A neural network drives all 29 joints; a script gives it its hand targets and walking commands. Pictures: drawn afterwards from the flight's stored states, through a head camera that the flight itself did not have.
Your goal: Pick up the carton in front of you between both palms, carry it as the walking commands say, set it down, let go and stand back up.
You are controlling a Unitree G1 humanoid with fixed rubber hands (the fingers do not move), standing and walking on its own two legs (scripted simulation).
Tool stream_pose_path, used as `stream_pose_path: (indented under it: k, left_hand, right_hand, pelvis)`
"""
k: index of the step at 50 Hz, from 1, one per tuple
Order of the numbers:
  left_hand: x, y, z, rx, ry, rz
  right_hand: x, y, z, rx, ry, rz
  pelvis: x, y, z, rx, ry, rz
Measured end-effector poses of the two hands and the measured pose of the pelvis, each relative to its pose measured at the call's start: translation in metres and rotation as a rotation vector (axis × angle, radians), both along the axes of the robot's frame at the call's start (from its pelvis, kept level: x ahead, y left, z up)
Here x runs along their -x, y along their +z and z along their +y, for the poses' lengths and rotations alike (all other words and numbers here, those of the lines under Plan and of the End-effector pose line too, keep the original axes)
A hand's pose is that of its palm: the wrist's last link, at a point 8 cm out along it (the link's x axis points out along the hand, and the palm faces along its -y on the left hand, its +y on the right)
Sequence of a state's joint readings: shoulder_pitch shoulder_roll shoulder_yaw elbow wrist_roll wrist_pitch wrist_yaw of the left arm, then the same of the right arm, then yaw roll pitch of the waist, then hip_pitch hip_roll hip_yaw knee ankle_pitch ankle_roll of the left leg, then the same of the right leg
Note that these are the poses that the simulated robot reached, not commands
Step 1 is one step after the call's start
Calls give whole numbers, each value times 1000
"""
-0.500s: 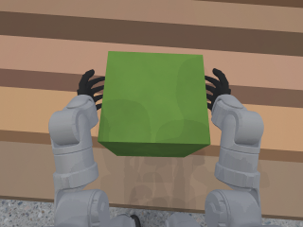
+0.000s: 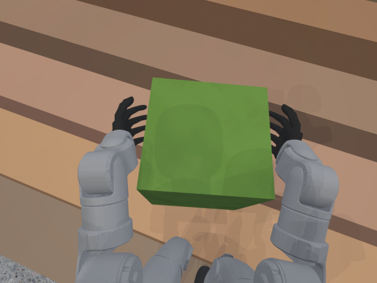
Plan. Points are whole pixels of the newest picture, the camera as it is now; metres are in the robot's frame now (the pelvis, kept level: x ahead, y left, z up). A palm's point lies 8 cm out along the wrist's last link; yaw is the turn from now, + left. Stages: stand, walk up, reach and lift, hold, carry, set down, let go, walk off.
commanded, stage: carry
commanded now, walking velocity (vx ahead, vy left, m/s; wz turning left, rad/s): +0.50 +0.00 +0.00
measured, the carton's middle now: (200, 155) +0.35 +0.06 +0.01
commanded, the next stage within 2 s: none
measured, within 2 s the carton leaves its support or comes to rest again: neither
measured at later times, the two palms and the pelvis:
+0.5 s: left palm out of the picture +0.70 +0.13 +0.34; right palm out of the picture +0.69 -0.17 +0.35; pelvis +0.32 +0.02 +0.18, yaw +8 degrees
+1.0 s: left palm out of the picture +0.85 +0.27 +0.51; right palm out of the picture +1.02 +0.02 +0.49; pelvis +0.63 -0.07 +0.37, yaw +24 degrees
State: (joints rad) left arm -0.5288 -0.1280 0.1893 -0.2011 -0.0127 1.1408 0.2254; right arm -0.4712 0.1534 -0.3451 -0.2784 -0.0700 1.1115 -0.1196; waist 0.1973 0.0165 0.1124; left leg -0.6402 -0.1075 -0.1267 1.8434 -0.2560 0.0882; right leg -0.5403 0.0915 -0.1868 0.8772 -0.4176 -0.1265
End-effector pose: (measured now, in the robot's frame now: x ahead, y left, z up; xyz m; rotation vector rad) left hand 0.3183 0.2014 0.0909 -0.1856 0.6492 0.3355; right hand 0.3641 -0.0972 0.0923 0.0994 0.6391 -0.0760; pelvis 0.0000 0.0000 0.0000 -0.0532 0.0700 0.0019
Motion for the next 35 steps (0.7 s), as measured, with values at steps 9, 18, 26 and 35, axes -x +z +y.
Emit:
stream_pose_path:
  k: [9, 18, 26, 35]
  left_hand:
    - [-137, 135, -11, -94, -40, -168]
    - [-298, 185, -66, -99, -218, -70]
    - [-392, 263, -61, -76, -120, -84]
    - [-478, 312, -16, 36, 59, -78]
  right_hand:
    - [-122, 105, -11, -19, -16, -150]
    - [-220, 166, -71, -4, -193, -36]
    - [-343, 274, -68, 16, -128, -83]
    - [-498, 342, -8, 46, 101, -81]
  pelvis:
    - [-123, 58, 1, -104, 10, -19]
    - [-251, 114, 23, -145, 81, -41]
    - [-336, 190, 12, -98, 135, -36]
    - [-463, 231, -41, -13, 240, 18]
